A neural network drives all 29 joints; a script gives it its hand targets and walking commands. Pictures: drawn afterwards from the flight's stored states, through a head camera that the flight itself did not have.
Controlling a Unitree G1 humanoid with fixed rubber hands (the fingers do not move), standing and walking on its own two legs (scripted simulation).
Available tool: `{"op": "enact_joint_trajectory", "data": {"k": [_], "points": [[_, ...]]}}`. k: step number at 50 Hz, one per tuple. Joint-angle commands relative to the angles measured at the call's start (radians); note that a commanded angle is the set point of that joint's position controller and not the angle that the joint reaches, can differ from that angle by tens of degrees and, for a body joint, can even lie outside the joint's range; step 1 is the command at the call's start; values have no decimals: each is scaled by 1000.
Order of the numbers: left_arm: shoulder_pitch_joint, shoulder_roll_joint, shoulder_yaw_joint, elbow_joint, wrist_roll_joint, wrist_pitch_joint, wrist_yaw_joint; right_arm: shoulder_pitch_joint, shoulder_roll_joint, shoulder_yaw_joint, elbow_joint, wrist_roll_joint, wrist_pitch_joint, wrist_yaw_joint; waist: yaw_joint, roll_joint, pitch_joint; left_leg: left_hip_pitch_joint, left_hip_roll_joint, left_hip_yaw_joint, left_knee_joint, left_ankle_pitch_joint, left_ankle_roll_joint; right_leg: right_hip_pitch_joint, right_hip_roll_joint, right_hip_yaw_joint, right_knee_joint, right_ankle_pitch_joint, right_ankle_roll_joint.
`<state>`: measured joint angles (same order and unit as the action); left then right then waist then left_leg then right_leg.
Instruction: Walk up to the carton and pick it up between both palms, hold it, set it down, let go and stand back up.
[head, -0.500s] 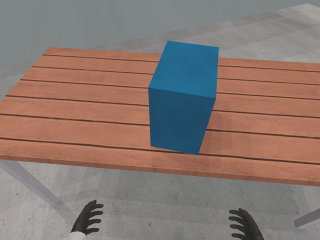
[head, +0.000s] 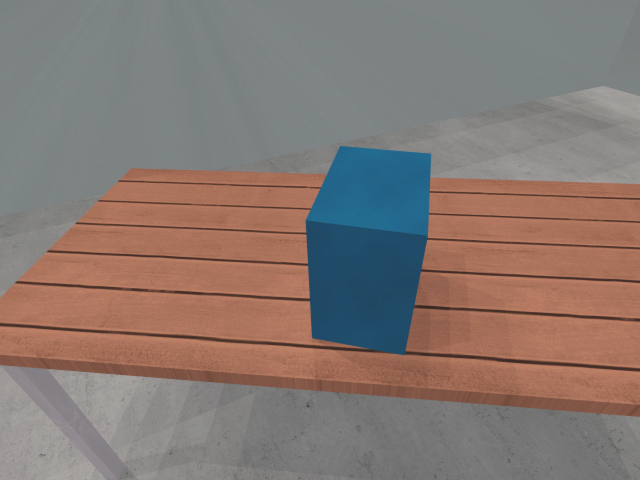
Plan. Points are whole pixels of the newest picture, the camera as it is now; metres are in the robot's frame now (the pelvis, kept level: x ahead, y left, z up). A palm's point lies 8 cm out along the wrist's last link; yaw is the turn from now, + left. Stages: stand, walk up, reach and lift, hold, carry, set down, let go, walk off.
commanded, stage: stand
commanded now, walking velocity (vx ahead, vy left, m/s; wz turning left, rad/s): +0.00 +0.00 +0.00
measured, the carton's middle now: (371, 246) +0.52 -0.05 +0.03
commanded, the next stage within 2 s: none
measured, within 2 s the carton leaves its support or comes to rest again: neither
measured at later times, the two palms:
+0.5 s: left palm out of the picture -0.08 +0.20 -0.15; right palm out of the picture -0.07 -0.17 -0.15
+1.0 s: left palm out of the picture -0.09 +0.22 -0.15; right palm out of the picture -0.10 -0.14 -0.16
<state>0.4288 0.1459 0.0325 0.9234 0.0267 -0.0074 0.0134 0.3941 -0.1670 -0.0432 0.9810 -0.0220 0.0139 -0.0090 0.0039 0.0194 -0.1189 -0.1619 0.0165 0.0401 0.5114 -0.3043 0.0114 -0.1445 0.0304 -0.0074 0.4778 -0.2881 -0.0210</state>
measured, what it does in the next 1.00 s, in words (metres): shifts its weight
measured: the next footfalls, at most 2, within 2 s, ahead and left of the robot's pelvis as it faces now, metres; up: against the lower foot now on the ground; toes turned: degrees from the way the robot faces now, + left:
none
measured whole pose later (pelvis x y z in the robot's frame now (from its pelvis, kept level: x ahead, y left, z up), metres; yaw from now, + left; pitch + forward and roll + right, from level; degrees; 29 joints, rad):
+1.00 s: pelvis -0.04 +0.04 +0.00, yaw -2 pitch -2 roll +0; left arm 0.41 0.04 -0.02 1.18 0.01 0.01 0.03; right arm 0.41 -0.10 0.01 1.16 -0.01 0.01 -0.03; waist 0.00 0.03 -0.05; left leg -0.21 -0.05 0.09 0.47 -0.23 0.08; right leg -0.22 -0.03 0.06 0.48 -0.22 0.05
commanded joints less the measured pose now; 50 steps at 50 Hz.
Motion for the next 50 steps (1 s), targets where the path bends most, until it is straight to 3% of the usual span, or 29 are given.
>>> {"op": "enact_joint_trajectory", "data": {"k": [1,2,4,6,8,13,15,17,20,21,23,25,26,29,30,31,32,33,34,35,37,38,39,42,43,44,48,49,50], "points": [[53,80,17,5,-7,-24,10,20,-81,-10,-15,4,-25,-19,7,-38,305,-115,79,-109,-186,51,31,-145,-103,133,-185,91,-21],[55,76,18,18,-7,-24,10,20,-95,-10,-6,4,-27,-19,14,-10,311,-128,79,-113,-193,50,37,-132,-108,139,-185,93,-24],[46,82,16,39,-8,-27,15,46,-78,-5,5,-2,-31,-17,-4,-16,261,-121,81,-114,-199,80,44,-91,-111,129,-167,147,-23],[61,64,7,59,-4,-22,13,38,-80,-3,25,3,-35,-23,9,-26,290,-121,76,-128,-219,39,40,-125,-104,122,-173,98,-13],[82,28,-3,98,-4,-20,16,62,-86,-3,57,1,-28,-27,9,24,317,-114,78,-116,-223,19,38,-143,-98,118,-174,93,-15],[77,48,2,147,-5,-23,18,95,-34,18,98,6,-36,-28,-12,-6,236,-112,72,-100,-208,17,43,-89,-99,117,-164,102,-13],[71,5,-14,170,-6,-9,20,74,-27,15,109,8,-29,-29,3,-76,307,-133,76,-114,-224,-7,42,-133,-90,98,-168,58,-6],[85,-2,-18,189,-6,-9,19,83,-44,20,114,6,-32,-27,5,-19,301,-121,69,-119,-215,-10,48,-144,-90,111,-164,68,-6],[89,-19,-26,208,-12,-3,23,97,1,30,137,11,-21,-29,-6,-18,335,-139,65,-102,-224,-57,35,-172,-85,111,-163,33,5],[73,3,-20,199,-10,0,21,105,-8,40,139,11,-22,-31,4,-64,353,-188,63,-118,-234,-66,35,-144,-82,105,-153,25,5],[85,-46,-36,216,-6,-3,20,104,-23,36,150,9,-23,-30,-7,-4,323,-137,72,-110,-214,-31,42,-174,-92,123,-161,58,6],[72,-5,-25,219,-11,1,23,108,-26,32,148,15,-22,-31,-13,-49,322,-154,75,-117,-231,-66,38,-176,-73,112,-150,38,9],[87,-35,-31,235,-9,0,22,98,-28,32,144,8,-22,-35,-5,-11,346,-162,76,-116,-234,-95,45,-183,-88,119,-158,29,6],[56,-5,-30,223,-10,-4,23,113,9,45,167,19,-29,-32,-12,-54,284,-125,84,-133,-235,1,48,-134,-93,114,-128,90,1],[83,-18,-32,232,-15,-7,24,124,19,53,174,20,-32,-32,4,-15,281,-113,75,-119,-226,15,46,-136,-102,112,-134,101,5],[92,-20,-31,244,-9,-5,24,87,-3,47,164,20,-33,-30,2,-10,298,-130,85,-137,-235,-24,49,-155,-93,114,-134,87,9],[73,-36,-38,252,-6,-3,23,80,-15,42,152,15,-34,-31,0,-63,291,-153,85,-134,-242,-39,56,-124,-93,100,-121,90,2],[55,-24,-38,243,-8,-3,25,87,-7,41,165,16,-31,-31,-4,-39,306,-137,73,-125,-238,-33,53,-157,-91,115,-131,72,11],[54,-36,-39,244,-15,-2,26,102,-19,45,168,12,-31,-32,-14,-63,295,-151,80,-127,-233,-24,54,-127,-91,111,-130,71,15],[56,-42,-39,239,-15,4,26,113,-29,42,168,11,-30,-30,-11,-30,316,-173,87,-140,-256,-68,55,-137,-92,100,-118,71,16],[50,-42,-43,238,-14,9,26,90,-22,43,168,15,-24,-30,-4,-30,350,-204,82,-141,-271,-100,45,-155,-88,95,-113,44,15],[90,-61,-46,247,-17,10,27,82,-26,43,164,15,-23,-29,17,-17,360,-195,86,-135,-268,-129,47,-172,-81,102,-118,27,23],[72,-37,-42,250,-12,12,27,109,-19,42,165,13,-15,-31,-16,-32,376,-210,81,-152,-281,-165,49,-190,-82,99,-115,-12,21],[89,-40,-41,251,-16,13,23,91,0,52,164,17,-21,-30,18,24,339,-213,90,-171,-309,-195,52,-152,-75,85,-91,45,21],[93,-52,-47,250,-15,11,23,96,7,56,169,16,-20,-30,9,31,367,-241,96,-174,-303,-193,57,-145,-87,98,-93,41,22],[73,-31,-43,249,-10,14,23,100,-11,53,166,18,-19,-28,2,-31,350,-248,106,-180,-318,-219,58,-132,-73,85,-89,37,27],[59,-43,-53,250,-12,12,23,76,-17,45,151,12,-17,-27,-8,13,322,-225,99,-186,-324,-236,63,-146,-72,76,-77,28,36],[42,-30,-46,236,-9,7,21,101,-24,43,154,18,-16,-31,-19,-44,310,-218,94,-200,-329,-223,68,-144,-69,73,-76,29,30],[58,-41,-49,243,-14,6,22,95,-39,41,163,10,-18,-32,-2,3,315,-204,108,-211,-339,-230,63,-143,-74,63,-68,47,45]]}}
